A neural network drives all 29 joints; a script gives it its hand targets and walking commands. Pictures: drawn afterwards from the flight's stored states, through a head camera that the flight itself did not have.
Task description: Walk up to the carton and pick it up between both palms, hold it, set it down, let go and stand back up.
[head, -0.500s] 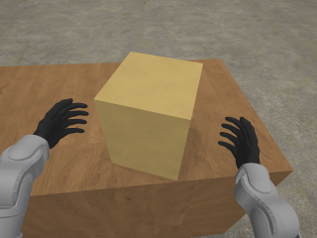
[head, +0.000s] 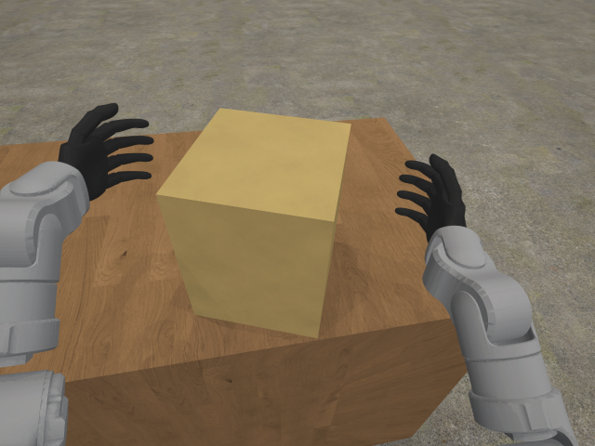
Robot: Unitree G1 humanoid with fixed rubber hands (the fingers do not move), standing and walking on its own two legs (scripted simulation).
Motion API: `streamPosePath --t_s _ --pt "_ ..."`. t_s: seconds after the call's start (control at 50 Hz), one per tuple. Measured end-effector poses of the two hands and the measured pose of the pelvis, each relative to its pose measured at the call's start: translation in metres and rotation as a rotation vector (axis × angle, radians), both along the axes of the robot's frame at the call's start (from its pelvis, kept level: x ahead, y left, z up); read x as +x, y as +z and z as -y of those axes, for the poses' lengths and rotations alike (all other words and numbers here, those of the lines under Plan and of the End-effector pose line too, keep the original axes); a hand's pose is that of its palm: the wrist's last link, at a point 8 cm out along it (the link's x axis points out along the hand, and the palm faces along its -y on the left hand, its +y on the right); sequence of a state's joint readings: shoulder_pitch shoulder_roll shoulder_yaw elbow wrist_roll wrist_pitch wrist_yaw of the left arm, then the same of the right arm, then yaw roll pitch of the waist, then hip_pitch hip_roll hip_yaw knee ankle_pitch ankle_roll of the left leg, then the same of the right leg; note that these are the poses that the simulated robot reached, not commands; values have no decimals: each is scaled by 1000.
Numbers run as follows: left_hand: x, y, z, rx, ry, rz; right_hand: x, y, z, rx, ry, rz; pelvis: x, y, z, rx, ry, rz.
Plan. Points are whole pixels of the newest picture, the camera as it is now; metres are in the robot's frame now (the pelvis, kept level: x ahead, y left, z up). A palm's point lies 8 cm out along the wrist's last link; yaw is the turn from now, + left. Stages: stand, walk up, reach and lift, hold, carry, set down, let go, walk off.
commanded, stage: reach and lift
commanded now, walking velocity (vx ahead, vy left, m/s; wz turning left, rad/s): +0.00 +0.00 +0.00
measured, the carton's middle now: (269, 223) +0.44 +0.03 +0.09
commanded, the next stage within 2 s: none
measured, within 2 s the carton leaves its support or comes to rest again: neither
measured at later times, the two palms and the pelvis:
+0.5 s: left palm (98, 99) +0.44 +0.22 +0.29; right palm (445, 172) +0.37 -0.17 +0.23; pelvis +0.00 +0.00 +0.00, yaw +0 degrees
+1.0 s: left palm (130, 113) +0.46 +0.20 +0.26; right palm (441, 162) +0.40 -0.18 +0.22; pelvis +0.00 +0.00 +0.00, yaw +0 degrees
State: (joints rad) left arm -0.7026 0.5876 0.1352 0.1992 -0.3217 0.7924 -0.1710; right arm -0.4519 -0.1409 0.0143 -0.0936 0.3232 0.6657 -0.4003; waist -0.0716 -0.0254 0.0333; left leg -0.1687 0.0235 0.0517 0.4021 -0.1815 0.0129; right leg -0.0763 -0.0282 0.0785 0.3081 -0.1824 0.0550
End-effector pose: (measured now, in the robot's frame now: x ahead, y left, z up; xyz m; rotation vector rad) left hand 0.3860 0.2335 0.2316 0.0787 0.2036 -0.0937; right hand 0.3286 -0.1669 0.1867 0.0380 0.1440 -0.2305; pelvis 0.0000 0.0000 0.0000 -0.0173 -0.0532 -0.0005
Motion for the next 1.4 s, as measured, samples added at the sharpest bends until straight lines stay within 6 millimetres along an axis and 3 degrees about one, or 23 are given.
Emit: streamPosePath --t_s 0.44,0.76,0.94,1.08,1.2,1.3,1.4 --pt "50 51 12 -105 17 43 38 36 6 -5 -23 -13 0 0 0 0 0 0" --pt "73 67 30 -78 16 45 64 59 7 4 -35 -25 1 0 0 0 0 -1" --pt "75 42 33 -78 22 28 67 42 12 22 -55 -52 0 0 0 0 0 -1" --pt "75 8 45 -83 7 5 70 28 10 39 -57 -56 0 0 0 0 0 -1" --pt "73 -25 51 -81 10 -23 70 1 5 68 -54 -82 0 0 0 0 0 -1" --pt "73 -28 44 -75 38 6 66 -24 0 93 -52 -107 1 0 0 0 0 -1" --pt "70 -47 42 -73 46 -18 60 -44 -1 109 -61 -124 1 0 0 0 0 -4"
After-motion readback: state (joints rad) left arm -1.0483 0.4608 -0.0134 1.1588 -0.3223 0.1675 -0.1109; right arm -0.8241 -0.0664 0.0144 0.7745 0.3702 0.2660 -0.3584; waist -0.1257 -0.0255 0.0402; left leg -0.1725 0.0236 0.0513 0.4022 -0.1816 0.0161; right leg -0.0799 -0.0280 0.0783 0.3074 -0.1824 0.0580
